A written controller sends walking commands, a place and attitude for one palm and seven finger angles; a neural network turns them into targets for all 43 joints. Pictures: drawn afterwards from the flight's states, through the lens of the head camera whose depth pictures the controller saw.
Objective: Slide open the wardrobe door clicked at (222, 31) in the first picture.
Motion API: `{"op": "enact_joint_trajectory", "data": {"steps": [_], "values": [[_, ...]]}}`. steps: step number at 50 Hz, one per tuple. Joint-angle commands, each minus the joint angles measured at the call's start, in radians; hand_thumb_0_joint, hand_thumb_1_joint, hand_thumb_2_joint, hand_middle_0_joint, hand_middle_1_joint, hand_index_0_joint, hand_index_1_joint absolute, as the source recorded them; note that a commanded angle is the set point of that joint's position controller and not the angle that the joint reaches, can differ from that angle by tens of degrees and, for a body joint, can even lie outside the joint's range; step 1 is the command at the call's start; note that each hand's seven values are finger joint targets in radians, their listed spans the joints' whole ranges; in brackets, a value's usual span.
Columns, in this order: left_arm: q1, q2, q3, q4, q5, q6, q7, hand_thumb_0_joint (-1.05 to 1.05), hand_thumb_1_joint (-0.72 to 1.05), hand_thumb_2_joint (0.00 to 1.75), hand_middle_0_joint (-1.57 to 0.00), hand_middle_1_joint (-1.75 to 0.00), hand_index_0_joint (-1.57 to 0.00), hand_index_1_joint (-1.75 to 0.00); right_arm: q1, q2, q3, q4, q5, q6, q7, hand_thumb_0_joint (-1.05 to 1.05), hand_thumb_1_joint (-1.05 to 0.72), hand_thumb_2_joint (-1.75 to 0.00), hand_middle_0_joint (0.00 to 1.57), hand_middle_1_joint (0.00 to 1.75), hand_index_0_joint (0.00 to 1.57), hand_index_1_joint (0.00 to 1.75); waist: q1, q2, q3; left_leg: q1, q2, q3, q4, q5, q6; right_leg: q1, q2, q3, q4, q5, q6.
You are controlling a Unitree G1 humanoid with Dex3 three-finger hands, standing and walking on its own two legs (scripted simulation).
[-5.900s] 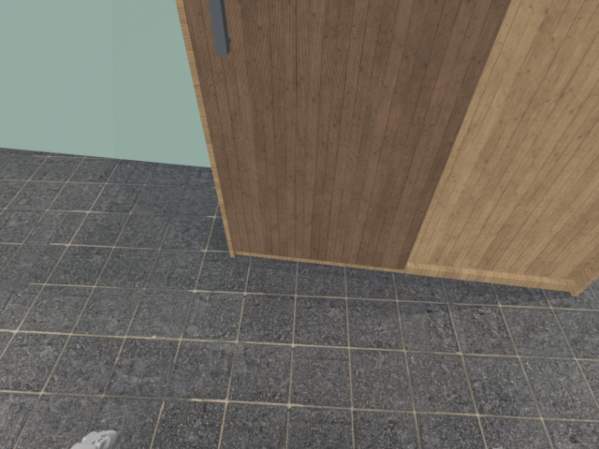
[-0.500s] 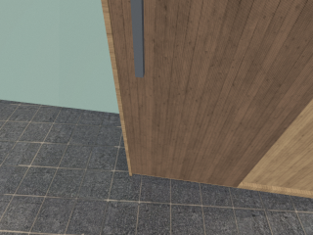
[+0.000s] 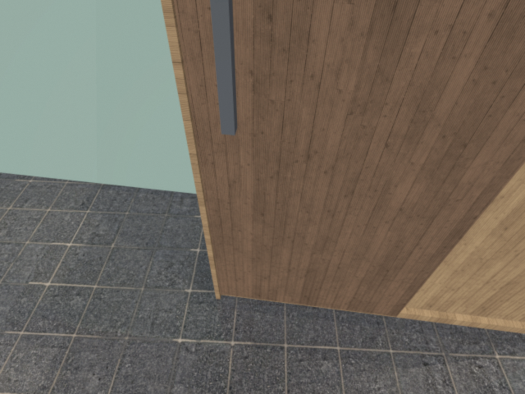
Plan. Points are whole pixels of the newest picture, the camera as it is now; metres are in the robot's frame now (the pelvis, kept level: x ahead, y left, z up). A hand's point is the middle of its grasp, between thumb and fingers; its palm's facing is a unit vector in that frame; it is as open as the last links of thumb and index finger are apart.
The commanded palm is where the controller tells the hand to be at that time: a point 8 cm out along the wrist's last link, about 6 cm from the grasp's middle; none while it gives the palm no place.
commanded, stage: look again from close up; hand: left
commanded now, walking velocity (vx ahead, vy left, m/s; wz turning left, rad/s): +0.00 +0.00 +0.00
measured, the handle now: (228, 67) +0.58 +0.10 +0.22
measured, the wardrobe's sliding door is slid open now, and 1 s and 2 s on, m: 0.00 0.00 0.00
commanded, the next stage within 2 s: shuffle to correct the standing spot in 0.78 s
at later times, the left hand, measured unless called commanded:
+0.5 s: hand out of the picture +0.04 +0.22 -0.17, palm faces -0.03 -0.96 -0.29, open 7.3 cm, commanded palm none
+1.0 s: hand out of the picture +0.05 +0.21 -0.17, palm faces -0.03 -0.96 -0.28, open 7.3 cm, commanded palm none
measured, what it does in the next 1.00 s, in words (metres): stands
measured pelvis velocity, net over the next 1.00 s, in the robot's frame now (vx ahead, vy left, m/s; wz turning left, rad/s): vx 0.02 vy -0.01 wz -0.02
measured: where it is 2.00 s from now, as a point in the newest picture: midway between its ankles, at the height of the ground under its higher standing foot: outside the picture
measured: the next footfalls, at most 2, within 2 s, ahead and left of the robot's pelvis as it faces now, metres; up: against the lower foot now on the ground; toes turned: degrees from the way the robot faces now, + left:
right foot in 1.60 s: +0.18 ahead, -0.13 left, +0.00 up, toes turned -6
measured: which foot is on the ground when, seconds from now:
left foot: down 0.00-1.00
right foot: down 0.00-1.00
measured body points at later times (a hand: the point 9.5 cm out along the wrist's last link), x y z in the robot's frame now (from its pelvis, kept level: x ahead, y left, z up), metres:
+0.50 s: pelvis +0.01 +0.00 +0.00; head +0.01 +0.00 +0.45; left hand +0.05 +0.27 -0.14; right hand +0.06 -0.28 -0.14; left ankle +0.05 +0.09 -0.74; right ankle +0.00 -0.15 -0.74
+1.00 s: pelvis +0.02 -0.01 +0.00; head +0.03 +0.00 +0.45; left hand +0.06 +0.26 -0.15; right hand +0.07 -0.27 -0.15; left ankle +0.05 +0.09 -0.74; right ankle +0.00 -0.15 -0.74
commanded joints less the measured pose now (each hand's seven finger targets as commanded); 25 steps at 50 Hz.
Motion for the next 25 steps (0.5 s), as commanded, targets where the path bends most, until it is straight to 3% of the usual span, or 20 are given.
{"op": "enact_joint_trajectory", "data": {"steps": [1,25], "values": [[0.005,0.170,0.029,-0.047,-0.006,-0.017,0.009,0.00,0.90,0.90,-0.20,-0.30,-0.20,-0.30,-0.021,-0.179,-0.032,-0.052,0.004,-0.016,-0.012,0.00,-0.90,-0.90,0.20,0.30,0.20,0.30,0.001,-0.010,-0.008,0.010,0.129,-0.150,-0.107,-0.080,-0.024,-0.044,-0.079,0.088,-0.082,-0.023,-0.053],[0.007,0.160,0.028,-0.030,-0.006,-0.015,0.008,0.00,0.90,0.90,-0.20,-0.30,-0.20,-0.30,-0.018,-0.171,-0.026,-0.041,0.004,-0.016,-0.014,0.00,-0.90,-0.90,0.20,0.30,0.20,0.30,0.003,0.004,-0.012,0.032,0.130,-0.145,-0.113,-0.053,-0.027,-0.029,-0.078,0.085,-0.095,-0.006,-0.048]]}}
